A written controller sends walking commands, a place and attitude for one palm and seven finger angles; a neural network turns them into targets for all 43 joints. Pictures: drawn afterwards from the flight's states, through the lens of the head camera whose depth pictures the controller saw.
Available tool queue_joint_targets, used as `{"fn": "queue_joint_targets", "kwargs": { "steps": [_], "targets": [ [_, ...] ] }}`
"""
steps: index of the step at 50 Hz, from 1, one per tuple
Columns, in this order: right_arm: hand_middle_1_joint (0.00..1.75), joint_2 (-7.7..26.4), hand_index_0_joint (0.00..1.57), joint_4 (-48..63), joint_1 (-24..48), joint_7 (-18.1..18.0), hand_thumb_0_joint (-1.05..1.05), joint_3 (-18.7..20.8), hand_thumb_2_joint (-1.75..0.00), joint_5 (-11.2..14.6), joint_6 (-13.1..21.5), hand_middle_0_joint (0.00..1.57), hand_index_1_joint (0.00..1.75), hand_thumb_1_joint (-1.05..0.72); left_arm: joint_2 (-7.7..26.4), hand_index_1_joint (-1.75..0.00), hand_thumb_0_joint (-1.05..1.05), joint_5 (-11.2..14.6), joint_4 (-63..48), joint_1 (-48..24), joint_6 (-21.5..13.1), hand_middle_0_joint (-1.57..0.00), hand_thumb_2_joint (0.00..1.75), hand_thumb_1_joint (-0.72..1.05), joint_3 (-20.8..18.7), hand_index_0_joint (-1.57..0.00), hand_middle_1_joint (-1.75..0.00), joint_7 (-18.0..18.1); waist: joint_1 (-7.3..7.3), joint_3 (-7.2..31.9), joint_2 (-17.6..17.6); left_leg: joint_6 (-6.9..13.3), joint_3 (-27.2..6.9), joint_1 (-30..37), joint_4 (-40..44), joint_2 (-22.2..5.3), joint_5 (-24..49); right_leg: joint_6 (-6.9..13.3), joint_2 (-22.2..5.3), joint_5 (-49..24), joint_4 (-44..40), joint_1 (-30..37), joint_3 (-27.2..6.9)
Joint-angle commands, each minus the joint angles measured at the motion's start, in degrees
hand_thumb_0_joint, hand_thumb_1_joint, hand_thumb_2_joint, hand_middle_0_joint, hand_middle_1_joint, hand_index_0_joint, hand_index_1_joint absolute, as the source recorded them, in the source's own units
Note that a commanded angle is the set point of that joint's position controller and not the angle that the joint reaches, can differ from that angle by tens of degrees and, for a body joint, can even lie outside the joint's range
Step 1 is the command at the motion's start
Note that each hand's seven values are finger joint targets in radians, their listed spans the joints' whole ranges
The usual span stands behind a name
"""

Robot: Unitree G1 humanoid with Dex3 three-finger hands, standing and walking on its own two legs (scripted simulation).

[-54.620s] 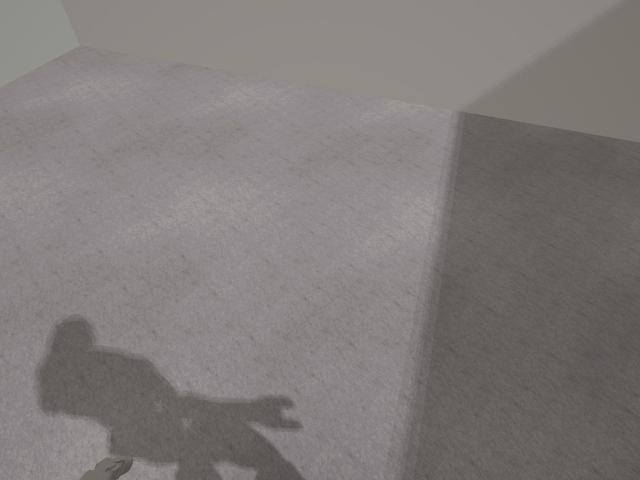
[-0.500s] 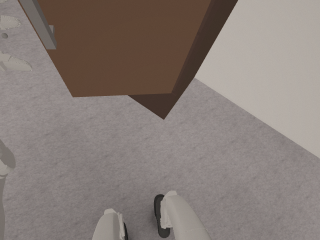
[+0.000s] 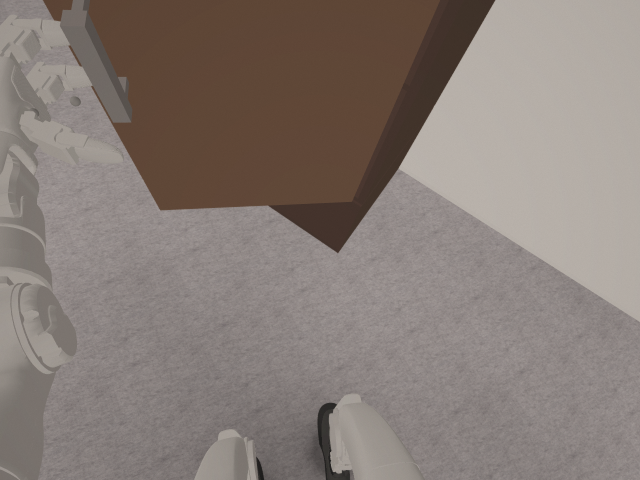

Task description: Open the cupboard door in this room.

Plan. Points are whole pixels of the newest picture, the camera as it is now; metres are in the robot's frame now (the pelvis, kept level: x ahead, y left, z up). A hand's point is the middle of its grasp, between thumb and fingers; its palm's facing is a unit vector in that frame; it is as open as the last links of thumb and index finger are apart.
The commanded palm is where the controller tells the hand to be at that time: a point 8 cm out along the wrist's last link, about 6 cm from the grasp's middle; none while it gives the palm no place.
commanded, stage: slide the fingers in behind the handle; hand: left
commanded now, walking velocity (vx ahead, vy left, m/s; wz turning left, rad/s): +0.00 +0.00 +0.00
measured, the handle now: (103, 60) +0.59 +0.18 +0.08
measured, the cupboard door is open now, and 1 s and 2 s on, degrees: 41 41 42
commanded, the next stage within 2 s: close the thumb around the handle in 1.10 s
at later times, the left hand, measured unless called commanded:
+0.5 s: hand (116, 104) +0.53 +0.17 +0.08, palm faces -0.04 -1.00 -0.04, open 13.9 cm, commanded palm +0.51 +0.21 +0.07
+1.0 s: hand (123, 99) +0.53 +0.16 +0.08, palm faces -0.03 -1.00 -0.04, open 14.0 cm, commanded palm +0.51 +0.20 +0.07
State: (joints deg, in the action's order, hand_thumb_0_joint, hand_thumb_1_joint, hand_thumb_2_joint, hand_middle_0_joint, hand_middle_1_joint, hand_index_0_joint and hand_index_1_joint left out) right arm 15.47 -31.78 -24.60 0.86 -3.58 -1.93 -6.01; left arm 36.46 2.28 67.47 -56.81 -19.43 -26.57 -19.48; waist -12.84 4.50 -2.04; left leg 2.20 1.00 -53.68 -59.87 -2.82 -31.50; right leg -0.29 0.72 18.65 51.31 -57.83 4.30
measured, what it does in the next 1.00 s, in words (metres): stands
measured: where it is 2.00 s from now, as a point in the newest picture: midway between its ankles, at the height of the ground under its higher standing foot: outside the picture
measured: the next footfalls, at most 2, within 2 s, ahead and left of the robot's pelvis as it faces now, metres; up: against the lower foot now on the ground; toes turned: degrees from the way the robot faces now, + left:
none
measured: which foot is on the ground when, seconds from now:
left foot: down 0.00-1.00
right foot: down 0.00-1.00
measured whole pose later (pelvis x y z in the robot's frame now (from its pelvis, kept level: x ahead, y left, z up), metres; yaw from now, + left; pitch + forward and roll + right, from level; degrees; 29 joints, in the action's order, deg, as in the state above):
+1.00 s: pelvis -0.01 -0.01 +0.00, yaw +1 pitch +25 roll -3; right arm 16.1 -34.7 -24.7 0.8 -2.8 -2.4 -2.6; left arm 31.6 2.2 70.5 -61.4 -21.6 -22.2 -13.6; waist -12.7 4.3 -2.3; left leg 1.5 0.6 -55.3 -60.5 -2.0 -30.3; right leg 0.5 -0.1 18.5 53.4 -59.8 4.4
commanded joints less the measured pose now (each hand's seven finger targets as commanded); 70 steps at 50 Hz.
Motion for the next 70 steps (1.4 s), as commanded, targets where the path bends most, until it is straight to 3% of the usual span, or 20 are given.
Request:
{"fn": "queue_joint_targets", "kwargs": {
  "steps": [1, 3, 5, 8, 9, 12, 16, 24, 27, 30, 32, 35, 38, 42, 45, 58, 60, 64, 67, 70],
  "targets": [
    [0.3, 11.3, 0.2, 0.9, -12.1, -0.6, 0.0, 4.4, -0.9, -0.2, 0.5, 0.2, 0.3, -0.9, 14.4, -1.2, 0.0, 2.6, -14.7, -25.0, -5.3, -0.3, 0.3, -0.5, -0.6, -0.3, -1.2, 0.2, 0.33, 33.6, -10.8, -2.5, -4.7, 19.5, 6.1, 0.3, 40.1, 2.0, 2.3, -23.2, -0.8, 21.0, -1.7],
    [0.3, 11.5, 0.2, 0.8, -11.9, -0.7, 0.0, 4.5, -0.9, 0.1, 0.3, 0.2, 0.3, -0.9, 13.9, -1.2, 0.0, 3.0, -13.2, -23.3, -4.5, -0.3, 0.3, -0.5, -0.5, -0.3, -1.2, -0.4, 0.39, 32.2, -9.2, -2.2, -4.4, 18.2, 6.6, 0.4, 38.2, 1.9, 2.3, -23.0, -1.4, 22.1, -1.7],
    [0.3, 11.3, 0.2, 0.2, -11.8, -0.8, 0.0, 4.7, -0.9, 0.2, 0.5, 0.2, 0.3, -0.9, 10.0, -1.2, 0.0, 3.5, -13.3, -24.3, -3.8, -0.3, 0.3, -0.5, 2.5, -0.3, -1.2, -0.8, -0.3, 31.6, -11.2, -2.5, -4.7, 20.3, 6.7, 0.3, 39.6, 1.8, 2.2, -22.0, -1.7, 19.5, -1.4],
    [0.3, 11.4, 0.2, -0.2, -12.2, -0.8, 0.0, 4.8, -0.9, 0.1, 0.5, 0.2, 0.3, -0.9, 10.0, -1.2, 0.0, 3.6, -12.3, -23.5, -3.2, -0.3, 0.3, -0.5, 1.9, -0.3, -1.2, -0.3, -0.33, 30.6, -7.3, -2.1, -4.6, 18.7, 6.8, 0.5, 37.9, 1.7, 2.2, -22.0, -2.0, 20.6, -1.3],
    [0.3, 11.1, 0.2, 0.2, -12.1, -0.9, 0.0, 4.7, -0.9, 0.1, 0.7, 0.2, 0.3, -0.9, 8.4, -1.2, 0.0, 3.8, -13.0, -24.0, -3.5, -0.3, 0.3, -0.5, 3.0, -0.3, -1.2, -0.1, -0.51, 30.7, -8.1, -1.9, -4.6, 18.8, 6.9, 0.6, 38.2, 1.8, 2.3, -22.4, -1.8, 20.5, -1.3],
    [0.3, 10.9, 0.2, -0.3, -11.8, -0.8, 0.0, 4.7, -0.9, 0.0, 0.9, 0.2, 0.3, -0.9, 9.8, -1.2, 0.0, 3.3, -11.8, -24.7, -3.9, -0.3, 0.3, -0.5, 1.5, -0.3, -1.2, 1.3, -0.23, 30.1, -6.9, -1.7, -4.0, 15.5, 6.7, 1.0, 34.8, 1.9, 1.9, -23.0, -1.4, 22.4, -1.8],
    [0.3, 10.3, 0.2, -0.1, -11.3, -0.5, 0.0, 4.8, -0.9, -0.2, 1.5, 0.2, 0.3, -0.9, 8.6, -1.2, 0.0, 2.3, -14.6, -24.9, -5.7, -0.3, 0.3, -0.5, 2.7, -0.3, -1.2, 2.7, 0.34, 32.0, -10.5, -2.0, -3.8, 17.9, 6.2, 1.1, 37.0, 1.9, 1.7, -23.7, -0.9, 21.6, -2.1],
    [0.3, 10.4, 0.2, 0.4, -10.9, -0.4, 0.0, 4.7, -0.9, 0.0, 1.9, 0.2, 0.3, -0.9, 7.4, -1.2, 0.0, 2.0, -12.1, -26.1, -5.3, -0.3, 0.3, -0.5, 2.9, -0.3, -1.2, 4.7, -0.19, 30.2, -6.0, -1.3, -3.2, 13.1, 7.1, 1.8, 30.6, 1.8, 1.6, -22.2, -1.3, 24.2, -2.5],
    [0.3, 10.4, 0.2, -0.2, -10.9, -0.6, 0.0, 4.5, -0.9, 0.0, 2.3, 0.2, 0.3, -0.9, 9.8, -1.2, 0.0, 1.2, -9.8, -27.8, -5.1, -0.3, 0.3, -0.5, 1.5, -0.3, -1.2, 5.6, -0.56, 28.4, -4.2, -0.9, -2.7, 9.0, 6.9, 2.0, 25.5, 1.5, 1.3, -19.8, -1.5, 24.8, -3.3],
    [0.3, 10.2, 0.2, 0.1, -10.9, -0.7, 0.0, 4.3, -0.9, -0.2, 2.9, 0.2, 0.3, -0.9, 10.5, -1.2, 0.0, 0.7, -10.9, -28.5, -6.4, -0.3, 0.3, -0.5, 1.2, -0.3, -1.2, 5.6, 0.13, 32.7, -7.1, -1.0, -2.6, 10.2, 6.5, 2.2, 26.3, 1.7, 1.2, -20.5, -0.8, 25.8, -3.7],
    [0.3, 10.3, 0.2, 0.0, -10.8, -0.5, 0.0, 4.2, -0.9, -0.2, 3.1, 0.2, 0.3, -0.9, 10.3, -1.2, 0.0, 0.7, -9.6, -27.8, -6.5, -0.3, 0.3, -0.5, 1.3, -0.3, -1.2, 5.5, -0.05, 31.6, -5.8, -0.9, -2.5, 8.7, 6.2, 2.2, 25.2, 1.6, 1.1, -19.8, -0.8, 25.6, -3.8],
    [0.3, 10.4, 0.2, -0.3, -11.1, -0.5, 0.0, 4.6, -0.9, -0.3, 3.5, 0.2, 0.3, -0.9, 7.4, -1.2, 0.0, 1.1, -10.9, -29.1, -6.5, -0.3, 0.3, -0.5, 3.4, -0.3, -1.2, 4.9, -0.58, 33.8, -7.9, -1.1, -2.9, 12.4, 6.3, 2.0, 26.5, 1.6, 1.2, -19.6, -0.9, 23.7, -3.3],
    [0.3, 10.8, 0.2, -0.4, -11.2, -0.7, 0.0, 4.3, -0.9, 0.0, 3.4, 0.2, 0.3, -0.9, 9.6, -1.2, 0.0, 1.4, -8.4, -28.6, -5.1, -0.3, 0.3, -0.5, 1.9, -0.3, -1.2, 4.9, -0.84, 31.1, -4.3, -0.7, -2.7, 8.8, 6.5, 2.0, 23.6, 1.4, 1.2, -17.9, -1.5, 24.4, -3.6],
    [0.3, 10.9, 0.2, -1.0, -11.4, -0.9, 0.0, 4.1, -0.9, -0.2, 3.7, 0.2, 0.3, -0.9, 8.6, -1.2, 0.0, 0.7, -8.8, -31.9, -5.2, -0.3, 0.3, -0.5, 3.7, -0.3, -1.2, 5.1, -1.53, 29.4, -6.4, -0.8, -3.5, 10.0, 6.8, 1.9, 22.5, 1.5, 1.2, -14.9, -1.5, 20.8, -3.1],
    [0.3, 11.1, 0.2, -1.1, -11.9, -0.9, 0.0, 4.4, -0.9, -0.5, 4.1, 0.2, 0.3, -0.9, 9.0, -1.2, 0.0, 0.8, -10.8, -33.5, -6.4, -0.3, 0.3, -0.5, 3.0, -0.3, -1.2, 5.8, -1.32, 33.5, -8.6, -1.3, -4.1, 13.8, 6.5, 1.8, 25.3, 1.6, 1.2, -15.4, -1.0, 20.0, -2.7],
    [0.3, 11.0, 0.2, -1.4, -12.4, -0.2, 0.0, 4.7, -0.9, -0.8, 3.2, 0.2, 0.3, -0.9, 4.9, -1.2, 0.0, 0.5, -9.4, -29.7, -5.7, -0.3, 0.3, -0.5, 5.1, -0.3, -1.2, 7.0, -1.15, 30.0, -6.8, -1.8, -4.4, 15.0, 7.0, 1.4, 28.8, 1.7, 1.4, -17.0, -1.3, 18.7, -1.8],
    [0.3, 10.9, 0.2, -1.5, -12.5, -0.1, 0.0, 4.8, -0.9, -0.9, 3.2, 0.2, 0.3, -0.9, 3.7, -1.2, 0.0, 0.5, -10.7, -30.2, -6.5, -0.3, 0.3, -0.5, 6.0, -0.3, -1.2, 7.1, -0.91, 31.7, -9.6, -2.4, -5.1, 18.2, 6.9, 1.3, 32.1, 1.9, 1.4, -17.6, -0.9, 17.5, -1.5],
    [0.3, 10.6, 0.2, -1.3, -12.5, 0.2, 0.0, 4.9, -0.9, -1.0, 3.0, 0.2, 0.3, -0.9, 0.6, -1.22, 0.0, 1.1, -11.7, -29.3, -6.8, -0.32, 0.4, -0.28, 8.0, -0.32, -1.22, 7.2, -1.35, 31.4, -9.5, -2.8, -5.4, 20.7, 6.5, 0.9, 36.9, 1.9, 1.5, -19.1, -0.9, 16.1, -1.0],
    [0.3, 10.8, 0.2, -2.2, -12.5, 0.2, 0.0, 4.9, -0.9, -0.9, 2.7, 0.2, 0.3, -0.9, 2.0, -1.24, 0.0, 0.7, -9.6, -30.6, -6.5, -0.33, 0.47, -0.11, 7.1, -0.33, -1.24, 7.6, -1.98, 29.1, -6.7, -2.4, -5.3, 17.3, 6.6, 1.1, 32.3, 1.6, 1.5, -17.9, -1.0, 16.7, -1.2],
    [0.3, 10.6, 0.2, -2.0, -12.6, 0.1, 0.0, 5.1, -0.9, -1.1, 2.8, 0.2, 0.3, -0.9, 2.0, -1.26, 0.0, 0.7, -11.1, -30.6, -6.9, -0.34, 0.54, 0.06, 6.7, -0.34, -1.26, 7.6, -1.57, 32.2, -8.4, -2.4, -5.0, 18.7, 6.2, 1.3, 35.0, 1.7, 1.3, -20.4, -0.7, 18.2, -1.5]
  ]
}}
